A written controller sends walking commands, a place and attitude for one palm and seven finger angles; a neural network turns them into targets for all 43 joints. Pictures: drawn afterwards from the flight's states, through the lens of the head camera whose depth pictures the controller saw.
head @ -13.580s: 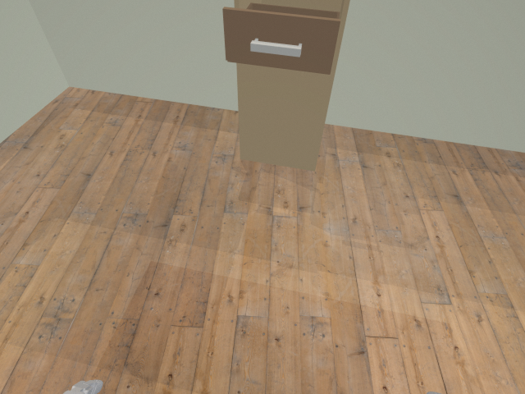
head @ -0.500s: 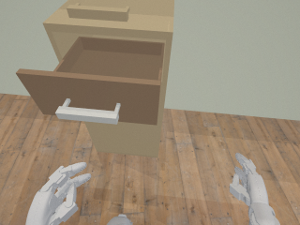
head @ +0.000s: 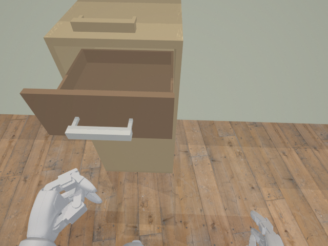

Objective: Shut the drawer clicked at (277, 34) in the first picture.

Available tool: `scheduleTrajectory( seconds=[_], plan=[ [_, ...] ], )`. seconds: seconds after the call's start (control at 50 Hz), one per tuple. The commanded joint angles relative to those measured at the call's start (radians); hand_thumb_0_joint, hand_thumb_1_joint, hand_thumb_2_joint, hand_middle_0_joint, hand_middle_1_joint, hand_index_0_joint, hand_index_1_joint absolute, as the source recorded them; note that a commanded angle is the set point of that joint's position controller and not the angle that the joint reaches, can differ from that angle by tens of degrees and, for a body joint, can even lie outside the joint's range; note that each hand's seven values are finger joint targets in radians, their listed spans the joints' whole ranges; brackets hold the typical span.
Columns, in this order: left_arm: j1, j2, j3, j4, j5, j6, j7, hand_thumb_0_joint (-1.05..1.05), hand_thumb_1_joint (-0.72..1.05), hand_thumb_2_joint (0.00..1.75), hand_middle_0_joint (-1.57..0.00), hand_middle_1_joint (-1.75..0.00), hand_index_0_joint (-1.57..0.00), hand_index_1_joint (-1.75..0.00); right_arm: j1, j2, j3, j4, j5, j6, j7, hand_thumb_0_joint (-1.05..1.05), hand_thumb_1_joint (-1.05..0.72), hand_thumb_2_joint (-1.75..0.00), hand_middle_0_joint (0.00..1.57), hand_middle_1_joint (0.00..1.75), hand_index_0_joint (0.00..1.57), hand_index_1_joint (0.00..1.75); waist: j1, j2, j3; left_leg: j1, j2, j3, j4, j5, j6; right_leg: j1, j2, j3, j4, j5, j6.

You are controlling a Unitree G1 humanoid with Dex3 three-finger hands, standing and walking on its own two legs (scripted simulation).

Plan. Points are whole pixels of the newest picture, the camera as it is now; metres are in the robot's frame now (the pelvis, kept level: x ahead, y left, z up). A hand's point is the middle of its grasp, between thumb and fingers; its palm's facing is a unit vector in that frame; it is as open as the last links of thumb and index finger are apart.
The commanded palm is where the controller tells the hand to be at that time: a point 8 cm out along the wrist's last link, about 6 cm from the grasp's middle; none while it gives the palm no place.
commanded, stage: raise the hand and make a fist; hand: left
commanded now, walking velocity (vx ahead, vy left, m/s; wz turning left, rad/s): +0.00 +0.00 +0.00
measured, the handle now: (101, 127) +0.41 +0.19 +0.06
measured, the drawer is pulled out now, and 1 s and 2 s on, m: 0.23 0.23 0.23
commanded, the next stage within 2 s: bring the fist close to the handle in 0.96 s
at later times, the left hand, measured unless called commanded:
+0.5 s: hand (79, 183) +0.21 +0.17 +0.14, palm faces +0.02 -1.00 -0.06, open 3.2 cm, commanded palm +0.18 +0.22 +0.15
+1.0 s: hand (80, 181) +0.21 +0.16 +0.15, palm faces +0.04 -1.00 -0.09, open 3.3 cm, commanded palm +0.18 +0.21 +0.16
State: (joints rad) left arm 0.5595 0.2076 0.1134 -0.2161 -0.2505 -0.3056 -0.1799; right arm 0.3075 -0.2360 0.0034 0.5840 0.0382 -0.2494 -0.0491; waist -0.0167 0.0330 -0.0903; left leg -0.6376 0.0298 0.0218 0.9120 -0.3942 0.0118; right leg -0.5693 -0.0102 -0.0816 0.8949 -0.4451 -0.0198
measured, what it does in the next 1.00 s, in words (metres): stands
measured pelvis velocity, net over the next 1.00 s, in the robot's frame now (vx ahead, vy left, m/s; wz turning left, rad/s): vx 0.03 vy -0.02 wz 0.02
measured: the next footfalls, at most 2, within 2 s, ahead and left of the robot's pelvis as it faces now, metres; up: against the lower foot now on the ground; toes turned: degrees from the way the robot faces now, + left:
none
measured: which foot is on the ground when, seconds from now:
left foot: down 0.00-1.00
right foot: down 0.00-1.00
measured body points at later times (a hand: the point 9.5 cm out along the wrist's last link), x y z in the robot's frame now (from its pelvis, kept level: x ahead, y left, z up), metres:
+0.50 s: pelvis +0.02 +0.01 +0.02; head +0.01 +0.00 +0.47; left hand +0.20 +0.22 +0.14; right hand +0.23 -0.19 -0.03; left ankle +0.04 +0.11 -0.69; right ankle +0.01 -0.11 -0.69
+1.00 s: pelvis +0.03 -0.02 +0.03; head +0.01 -0.04 +0.48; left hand +0.20 +0.21 +0.16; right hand +0.22 -0.24 -0.03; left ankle +0.04 +0.11 -0.69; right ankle +0.01 -0.11 -0.69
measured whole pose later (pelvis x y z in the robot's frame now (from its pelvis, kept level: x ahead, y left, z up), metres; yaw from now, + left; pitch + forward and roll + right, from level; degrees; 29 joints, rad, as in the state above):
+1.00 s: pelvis +0.03 -0.02 +0.03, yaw +1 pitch +1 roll +0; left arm 0.52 0.23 0.15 -0.36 -0.27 -0.10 -0.21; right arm 0.26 -0.25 0.04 0.59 0.05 -0.31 -0.05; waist 0.03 0.05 -0.08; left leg -0.37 0.03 0.01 0.71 -0.35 -0.01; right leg -0.30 0.00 -0.10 0.69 -0.41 -0.03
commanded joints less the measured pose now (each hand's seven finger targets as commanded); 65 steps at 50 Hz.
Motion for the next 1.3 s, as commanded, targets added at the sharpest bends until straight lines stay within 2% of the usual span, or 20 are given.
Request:
scheduleTrajectory(
  seconds=[0.0,0.04,0.08,0.1,0.14,0.2,0.24,0.36,0.4,0.44,0.5,0.56,0.62,0.76,0.78,0.82,1.04,1.12,1.22,1.28],
  plan=[
    [-0.079,0.091,0.023,-0.281,0.005,-0.078,0.021,0.00,0.90,0.90,-1.16,-1.34,-1.16,-1.34,-0.147,-0.117,-0.037,-0.190,-0.002,-0.091,-0.009,0.00,-0.90,-0.90,0.20,0.30,0.20,0.30,0.008,-0.001,-0.106,0.147,-0.017,-0.058,-0.171,0.049,0.021,0.010,0.014,0.022,-0.186,0.016,0.006],
    [-0.090,0.051,-0.031,-0.320,0.012,-0.065,0.028,0.00,0.90,0.90,-1.20,-1.38,-1.20,-1.38,-0.138,-0.116,-0.033,-0.202,-0.001,-0.098,-0.005,0.00,-0.90,-0.90,0.20,0.30,0.20,0.30,0.005,0.030,-0.120,0.182,-0.018,-0.063,-0.182,0.074,0.020,0.019,0.014,0.009,-0.176,0.061,0.004],
    [-0.071,0.068,-0.016,-0.328,0.022,-0.041,0.044,0.00,0.90,0.90,-1.24,-1.43,-1.24,-1.43,-0.138,-0.116,-0.033,-0.203,-0.001,-0.095,-0.003,0.00,-0.90,-0.90,0.20,0.30,0.20,0.30,0.014,0.036,-0.123,0.200,-0.014,-0.070,-0.195,0.098,0.017,0.036,0.015,0.000,-0.174,0.094,0.002],
    [-0.051,0.094,0.015,-0.308,0.034,-0.022,0.057,0.00,0.90,0.90,-1.26,-1.45,-1.26,-1.45,-0.143,-0.117,-0.035,-0.198,-0.004,-0.085,-0.003,0.00,-0.90,-0.90,0.20,0.30,0.20,0.30,0.023,-0.005,-0.118,0.195,-0.013,-0.069,-0.197,0.115,0.019,0.056,0.015,0.001,-0.180,0.114,0.003],
    [-0.057,0.055,-0.029,-0.339,0.037,0.008,0.057,0.00,0.90,0.90,-1.30,-1.49,-1.30,-1.49,-0.147,-0.111,-0.027,-0.217,-0.002,-0.072,0.003,0.00,-0.90,-0.90,0.20,0.30,0.20,0.30,0.023,0.011,-0.096,0.209,-0.015,-0.066,-0.212,0.136,0.017,0.068,0.015,-0.006,-0.183,0.145,0.002],
    [-0.055,0.097,0.019,-0.331,0.040,0.057,0.063,0.00,0.90,0.90,-1.36,-1.56,-1.36,-1.56,-0.160,-0.111,-0.023,-0.217,-0.001,-0.050,0.001,0.00,-0.90,-0.90,0.20,0.30,0.20,0.30,0.031,-0.018,-0.075,0.215,-0.011,-0.063,-0.226,0.144,0.017,0.096,0.019,-0.006,-0.203,0.160,0.003],
    [-0.081,0.077,0.003,-0.359,0.032,0.083,0.057,0.00,0.90,0.90,-1.40,-1.60,-1.40,-1.60,-0.159,-0.108,-0.014,-0.230,0.001,-0.040,0.002,0.00,-0.90,-0.90,0.20,0.30,0.20,0.30,0.029,0.002,-0.060,0.233,-0.012,-0.062,-0.238,0.155,0.015,0.104,0.019,-0.008,-0.213,0.177,0.003],
    [-0.103,0.069,-0.008,-0.424,0.019,0.127,0.035,0.00,0.90,0.90,-1.40,-1.60,-1.40,-1.60,-0.158,-0.104,0.001,-0.232,0.002,-0.047,0.005,0.00,-0.90,-0.90,0.20,0.30,0.20,0.30,0.031,0.014,-0.090,0.295,-0.012,-0.060,-0.249,0.219,0.015,0.154,0.018,-0.009,-0.235,0.249,0.004],
    [-0.100,0.092,0.022,-0.396,0.017,0.148,0.030,0.00,0.90,0.90,-1.40,-1.60,-1.40,-1.60,-0.166,-0.107,0.002,-0.217,0.002,-0.047,0.004,0.00,-0.90,-0.90,0.20,0.30,0.20,0.30,0.031,-0.022,-0.064,0.286,-0.011,-0.063,-0.256,0.222,0.016,0.166,0.020,-0.008,-0.251,0.259,0.006],
    [-0.136,0.079,0.006,-0.424,0.009,0.160,0.020,0.00,0.90,0.90,-1.40,-1.60,-1.40,-1.60,-0.168,-0.107,0.006,-0.221,0.005,-0.049,0.002,0.00,-0.90,-0.90,0.20,0.30,0.20,0.30,0.026,-0.004,-0.061,0.303,-0.015,-0.061,-0.266,0.214,0.017,0.168,0.016,-0.006,-0.265,0.257,0.008],
    [-0.156,0.124,0.058,-0.422,0.005,0.181,0.020,0.00,0.90,0.90,-1.40,-1.60,-1.40,-1.60,-0.180,-0.110,0.008,-0.206,0.009,-0.055,-0.004,0.00,-0.90,-0.90,0.20,0.30,0.20,0.30,0.035,0.004,-0.049,0.312,-0.015,-0.061,-0.281,0.200,0.016,0.188,0.015,-0.002,-0.288,0.239,0.007],
    [-0.134,0.114,0.067,-0.428,-0.006,0.196,0.012,0.00,0.90,0.90,-1.40,-1.60,-1.40,-1.60,-0.176,-0.105,0.008,-0.202,0.010,-0.068,-0.004,0.00,-0.90,-0.90,0.20,0.30,0.20,0.30,0.044,0.009,-0.077,0.340,-0.016,-0.055,-0.290,0.249,0.015,0.220,0.012,-0.005,-0.292,0.293,0.005],
    [-0.076,0.075,0.043,-0.389,-0.014,0.211,-0.003,0.00,0.90,0.90,-1.40,-1.60,-1.40,-1.60,-0.178,-0.105,0.006,-0.193,0.012,-0.069,-0.001,0.00,-0.90,-0.90,0.20,0.30,0.20,0.30,0.046,-0.022,-0.051,0.332,-0.020,-0.048,-0.296,0.269,0.016,0.226,0.013,-0.008,-0.303,0.328,0.010],
    [-0.107,0.135,0.111,-0.408,-0.022,0.170,0.004,0.00,0.90,0.90,-1.40,-1.60,-1.40,-1.60,-0.178,-0.108,-0.003,-0.187,0.011,-0.092,-0.008,0.00,-0.90,-0.90,0.20,0.30,0.20,0.30,0.048,-0.044,-0.050,0.333,-0.027,-0.037,-0.296,0.234,0.019,0.228,0.009,0.015,-0.327,0.296,0.016],
    [-0.095,0.144,0.127,-0.408,-0.023,0.160,0.003,0.00,0.90,0.90,-1.40,-1.60,-1.40,-1.60,-0.180,-0.107,-0.004,-0.184,0.012,-0.095,-0.008,0.00,-0.90,-0.90,0.20,0.30,0.20,0.30,0.054,-0.022,-0.059,0.336,-0.029,-0.033,-0.294,0.236,0.018,0.232,0.009,0.017,-0.326,0.295,0.014],
    [-0.106,0.120,0.098,-0.397,-0.023,0.147,0.000,0.00,0.90,0.90,-1.40,-1.60,-1.40,-1.60,-0.180,-0.107,0.000,-0.177,0.013,-0.101,-0.007,0.00,-0.90,-0.90,0.20,0.30,0.20,0.30,0.043,0.009,-0.027,0.334,-0.030,-0.032,-0.295,0.225,0.017,0.220,0.008,0.018,-0.334,0.284,0.013],
    [-0.117,0.141,0.133,-0.331,-0.049,0.134,-0.043,0.00,0.90,0.90,-1.40,-1.60,-1.40,-1.60,-0.190,-0.111,-0.005,-0.158,0.017,-0.134,-0.017,0.00,-0.90,-0.90,0.20,0.30,0.20,0.30,0.048,-0.048,-0.023,0.327,-0.036,-0.026,-0.290,0.215,0.020,0.237,-0.004,0.058,-0.370,0.303,0.028],
    [-0.190,0.119,0.102,-0.253,-0.046,0.126,-0.050,0.00,0.90,0.90,-1.40,-1.60,-1.40,-1.60,-0.185,-0.119,-0.004,-0.137,0.013,-0.132,-0.023,0.00,-0.90,-0.90,0.20,0.30,0.20,0.30,0.026,-0.048,0.036,0.307,-0.039,-0.026,-0.285,0.172,0.018,0.193,-0.005,0.072,-0.391,0.221,0.031],
    [-0.257,0.118,0.081,-0.225,-0.023,0.091,-0.039,0.00,0.90,0.90,-1.40,-1.60,-1.40,-1.60,-0.173,-0.123,-0.006,-0.138,0.005,-0.132,-0.018,0.00,-0.90,-0.90,0.20,0.30,0.20,0.30,0.024,-0.033,-0.020,0.316,-0.042,-0.029,-0.282,0.174,0.020,0.192,-0.004,0.064,-0.366,0.210,0.025],
    [-0.256,0.123,0.093,-0.207,-0.016,0.068,-0.029,0.00,0.90,0.90,-1.40,-1.60,-1.40,-1.60,-0.169,-0.122,-0.010,-0.142,0.001,-0.128,-0.013,0.00,-0.90,-0.90,0.20,0.30,0.20,0.30,0.029,-0.034,-0.073,0.323,-0.043,-0.024,-0.269,0.217,0.019,0.213,-0.006,0.061,-0.337,0.284,0.025]
  ],
)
